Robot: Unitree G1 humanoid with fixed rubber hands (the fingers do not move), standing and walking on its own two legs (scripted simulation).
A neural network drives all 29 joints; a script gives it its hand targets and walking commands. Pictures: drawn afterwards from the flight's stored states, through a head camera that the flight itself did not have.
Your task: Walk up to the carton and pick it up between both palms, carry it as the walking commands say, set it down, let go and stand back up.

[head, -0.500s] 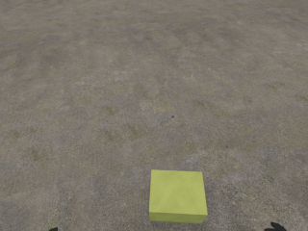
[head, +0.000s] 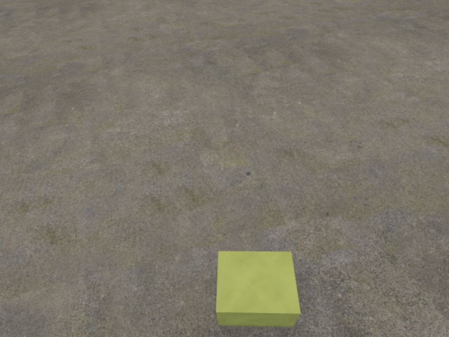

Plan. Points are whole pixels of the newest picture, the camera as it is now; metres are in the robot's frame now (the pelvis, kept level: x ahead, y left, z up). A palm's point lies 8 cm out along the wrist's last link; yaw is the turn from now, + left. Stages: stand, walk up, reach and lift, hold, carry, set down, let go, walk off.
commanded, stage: walk up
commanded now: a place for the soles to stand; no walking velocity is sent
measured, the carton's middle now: (255, 288) +0.47 -0.06 -0.68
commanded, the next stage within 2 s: reach and lift in 1.04 s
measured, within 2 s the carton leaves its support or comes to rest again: neither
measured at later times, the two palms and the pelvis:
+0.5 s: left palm out of the picture +0.08 +0.27 -0.11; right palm out of the picture +0.07 -0.35 -0.11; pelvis -0.01 -0.03 +0.00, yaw +1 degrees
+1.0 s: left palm out of the picture +0.08 +0.29 -0.11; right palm out of the picture +0.10 -0.33 -0.10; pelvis +0.00 -0.02 +0.00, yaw +1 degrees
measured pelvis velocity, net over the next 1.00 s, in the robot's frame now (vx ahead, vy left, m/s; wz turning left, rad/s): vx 0.00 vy -0.02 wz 0.02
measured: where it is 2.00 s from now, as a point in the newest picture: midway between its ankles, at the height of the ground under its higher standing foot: outside the picture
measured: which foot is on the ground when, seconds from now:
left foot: down 0.00-1.00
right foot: down 0.00-1.00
